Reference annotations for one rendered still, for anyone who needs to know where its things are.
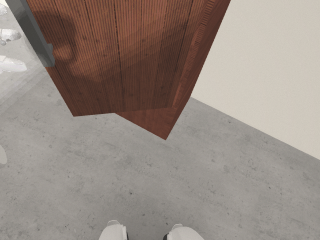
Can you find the left robot hand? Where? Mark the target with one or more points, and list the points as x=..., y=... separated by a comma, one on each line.
x=6, y=63

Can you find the robot left thigh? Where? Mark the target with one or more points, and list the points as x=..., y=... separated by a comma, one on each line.
x=114, y=232

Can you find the right robot shin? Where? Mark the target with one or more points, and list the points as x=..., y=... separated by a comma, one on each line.
x=176, y=226

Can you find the handle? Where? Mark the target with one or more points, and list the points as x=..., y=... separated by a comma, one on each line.
x=28, y=24

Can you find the cupboard door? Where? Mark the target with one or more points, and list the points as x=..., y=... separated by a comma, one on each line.
x=115, y=56

